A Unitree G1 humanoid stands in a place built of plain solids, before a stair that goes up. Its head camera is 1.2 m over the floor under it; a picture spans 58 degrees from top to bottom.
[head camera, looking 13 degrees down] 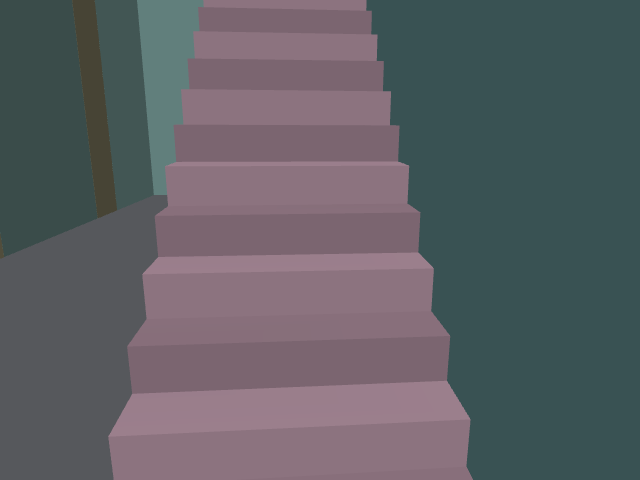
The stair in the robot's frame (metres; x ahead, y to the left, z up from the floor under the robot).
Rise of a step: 0.18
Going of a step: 0.20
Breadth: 1.18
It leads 4 degrees to the left of straight ahead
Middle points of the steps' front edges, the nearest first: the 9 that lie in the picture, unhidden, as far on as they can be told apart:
1.14 0.03 0.36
1.34 0.04 0.54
1.54 0.06 0.73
1.75 0.07 0.91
1.95 0.09 1.09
2.15 0.10 1.27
2.35 0.12 1.45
2.55 0.13 1.63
2.75 0.15 1.81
